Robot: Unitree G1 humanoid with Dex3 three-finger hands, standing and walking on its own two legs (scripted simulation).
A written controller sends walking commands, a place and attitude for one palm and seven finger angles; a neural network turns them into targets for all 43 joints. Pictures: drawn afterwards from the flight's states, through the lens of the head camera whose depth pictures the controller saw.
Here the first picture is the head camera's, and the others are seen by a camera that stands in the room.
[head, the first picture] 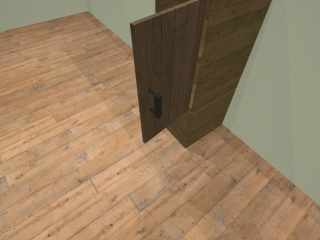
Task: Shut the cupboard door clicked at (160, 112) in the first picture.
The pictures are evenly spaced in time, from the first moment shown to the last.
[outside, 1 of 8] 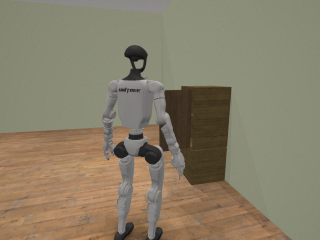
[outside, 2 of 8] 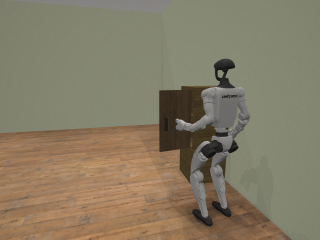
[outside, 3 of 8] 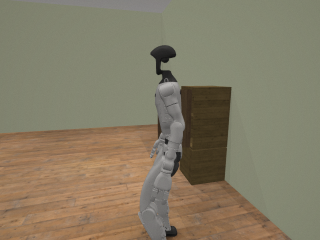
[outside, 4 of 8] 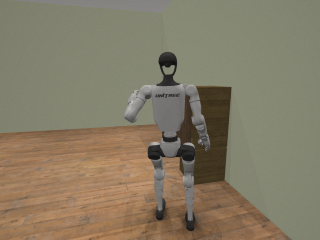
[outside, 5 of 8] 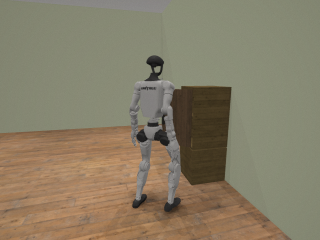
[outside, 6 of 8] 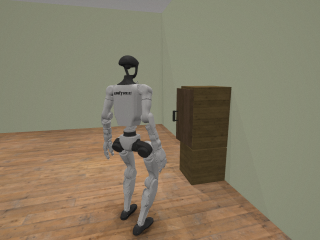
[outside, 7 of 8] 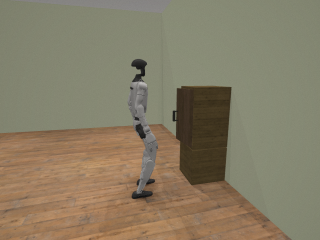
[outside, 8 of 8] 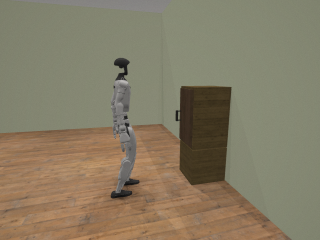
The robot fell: no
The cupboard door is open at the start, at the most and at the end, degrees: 98 98 0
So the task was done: yes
